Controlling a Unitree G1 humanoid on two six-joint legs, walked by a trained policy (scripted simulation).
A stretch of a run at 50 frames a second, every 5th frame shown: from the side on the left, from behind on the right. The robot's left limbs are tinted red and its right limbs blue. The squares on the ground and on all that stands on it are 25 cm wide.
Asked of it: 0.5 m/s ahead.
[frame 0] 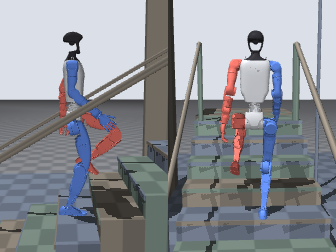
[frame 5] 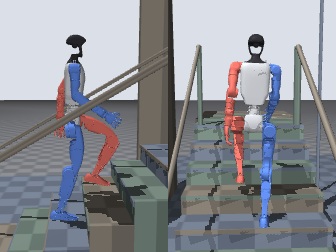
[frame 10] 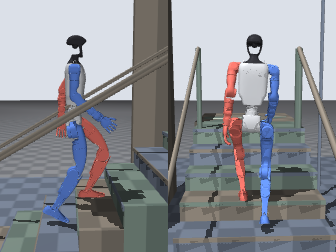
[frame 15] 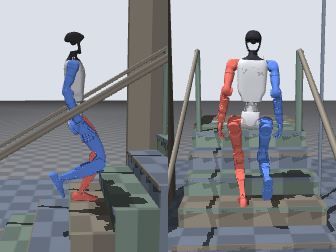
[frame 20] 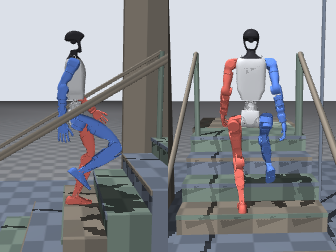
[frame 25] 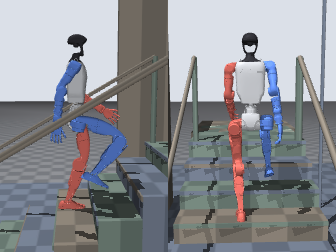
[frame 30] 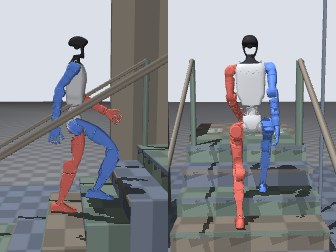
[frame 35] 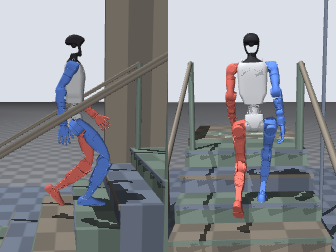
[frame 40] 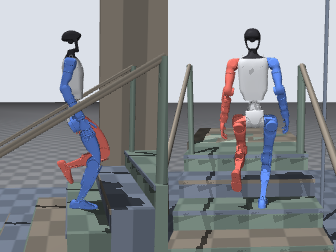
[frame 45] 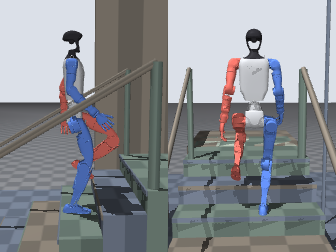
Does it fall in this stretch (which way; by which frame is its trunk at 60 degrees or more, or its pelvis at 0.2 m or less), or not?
no
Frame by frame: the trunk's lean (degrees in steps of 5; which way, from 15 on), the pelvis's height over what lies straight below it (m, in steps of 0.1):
0: 0, 0.8
5: 5, 0.8
10: 5, 0.8
15: 0, 0.7
20: 0, 0.8
25: 0, 0.8
30: 5, 0.8
35: 0, 0.7
40: 5, 0.7
45: 0, 0.8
